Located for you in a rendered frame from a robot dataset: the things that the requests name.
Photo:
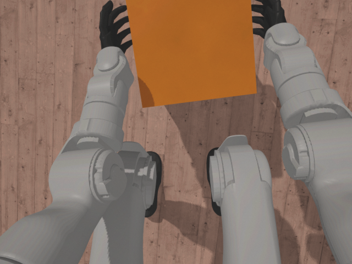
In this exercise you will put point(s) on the robot left foot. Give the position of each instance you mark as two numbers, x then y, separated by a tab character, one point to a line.
155	157

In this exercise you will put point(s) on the robot right forearm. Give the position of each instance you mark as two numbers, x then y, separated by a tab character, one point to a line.
298	79

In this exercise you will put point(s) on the left robot upper arm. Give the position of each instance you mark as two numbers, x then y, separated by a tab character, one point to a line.
83	184

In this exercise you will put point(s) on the right robot upper arm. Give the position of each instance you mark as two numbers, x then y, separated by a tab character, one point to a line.
320	155

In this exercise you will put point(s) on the left robot hand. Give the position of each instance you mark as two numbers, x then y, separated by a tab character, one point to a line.
109	29

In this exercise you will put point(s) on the right robot hand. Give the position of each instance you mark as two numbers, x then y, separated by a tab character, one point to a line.
272	13

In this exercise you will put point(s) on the robot left forearm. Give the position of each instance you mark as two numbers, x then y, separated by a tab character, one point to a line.
103	112

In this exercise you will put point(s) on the carton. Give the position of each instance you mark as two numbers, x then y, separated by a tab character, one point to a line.
192	50

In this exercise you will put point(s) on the right robot thigh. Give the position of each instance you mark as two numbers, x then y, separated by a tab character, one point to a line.
248	219

